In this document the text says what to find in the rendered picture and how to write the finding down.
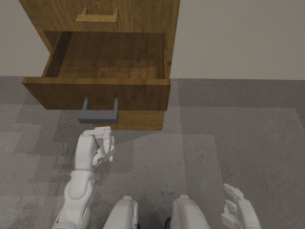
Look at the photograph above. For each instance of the left robot hand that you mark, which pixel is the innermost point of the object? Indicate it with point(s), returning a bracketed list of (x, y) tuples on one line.
[(100, 141)]

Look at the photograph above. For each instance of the cabinet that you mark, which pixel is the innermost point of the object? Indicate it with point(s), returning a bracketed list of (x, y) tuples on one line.
[(49, 17)]

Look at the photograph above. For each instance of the robot left thigh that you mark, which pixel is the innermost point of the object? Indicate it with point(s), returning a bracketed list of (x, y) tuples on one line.
[(124, 215)]

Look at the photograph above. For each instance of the drawer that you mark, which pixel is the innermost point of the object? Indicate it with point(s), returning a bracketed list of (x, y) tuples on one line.
[(103, 66)]

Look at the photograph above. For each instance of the right robot hand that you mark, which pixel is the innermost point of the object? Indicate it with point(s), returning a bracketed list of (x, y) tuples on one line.
[(243, 214)]

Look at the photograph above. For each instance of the robot thigh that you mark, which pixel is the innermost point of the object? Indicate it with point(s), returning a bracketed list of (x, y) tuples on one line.
[(188, 215), (124, 215)]

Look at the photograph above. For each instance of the robot left forearm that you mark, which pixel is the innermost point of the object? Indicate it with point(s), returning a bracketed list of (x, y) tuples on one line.
[(78, 196)]

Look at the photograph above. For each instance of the handle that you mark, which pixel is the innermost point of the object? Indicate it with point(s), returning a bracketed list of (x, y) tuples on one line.
[(97, 22), (86, 116)]

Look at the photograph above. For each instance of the robot right thigh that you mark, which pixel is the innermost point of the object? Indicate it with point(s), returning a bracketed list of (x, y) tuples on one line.
[(188, 215)]

